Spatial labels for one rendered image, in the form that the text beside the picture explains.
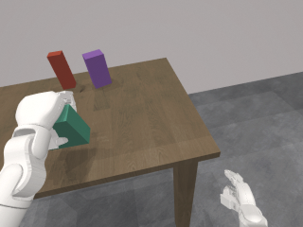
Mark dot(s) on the robot left hand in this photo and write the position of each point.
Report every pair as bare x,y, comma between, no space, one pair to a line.
44,109

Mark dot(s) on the right robot forearm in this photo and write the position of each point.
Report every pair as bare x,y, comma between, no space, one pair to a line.
251,216

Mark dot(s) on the left robot forearm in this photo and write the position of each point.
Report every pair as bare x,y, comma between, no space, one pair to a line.
23,173

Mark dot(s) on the sponge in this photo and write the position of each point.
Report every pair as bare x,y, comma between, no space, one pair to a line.
71,126

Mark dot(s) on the table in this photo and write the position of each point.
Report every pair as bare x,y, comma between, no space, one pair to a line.
142,122

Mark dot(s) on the robot right hand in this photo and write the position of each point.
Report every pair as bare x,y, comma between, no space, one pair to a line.
232,197

